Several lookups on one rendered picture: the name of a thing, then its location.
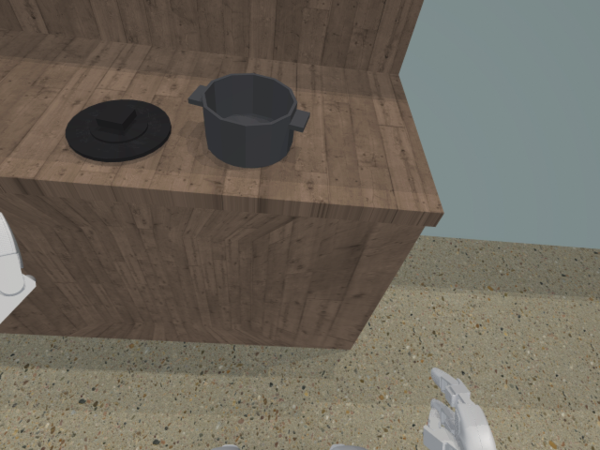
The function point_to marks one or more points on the robot right hand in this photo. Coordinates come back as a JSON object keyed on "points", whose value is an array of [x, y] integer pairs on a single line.
{"points": [[465, 429]]}

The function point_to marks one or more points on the table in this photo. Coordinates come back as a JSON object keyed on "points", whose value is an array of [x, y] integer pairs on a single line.
{"points": [[179, 245]]}

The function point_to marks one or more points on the robot left hand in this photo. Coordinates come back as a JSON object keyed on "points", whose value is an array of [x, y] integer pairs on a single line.
{"points": [[14, 286]]}

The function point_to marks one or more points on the knob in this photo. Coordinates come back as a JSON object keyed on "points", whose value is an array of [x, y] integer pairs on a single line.
{"points": [[116, 117]]}

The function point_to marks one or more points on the pot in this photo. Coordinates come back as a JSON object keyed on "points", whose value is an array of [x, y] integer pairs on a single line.
{"points": [[249, 118]]}

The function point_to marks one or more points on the lid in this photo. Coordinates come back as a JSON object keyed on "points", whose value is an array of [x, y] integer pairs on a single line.
{"points": [[146, 133]]}

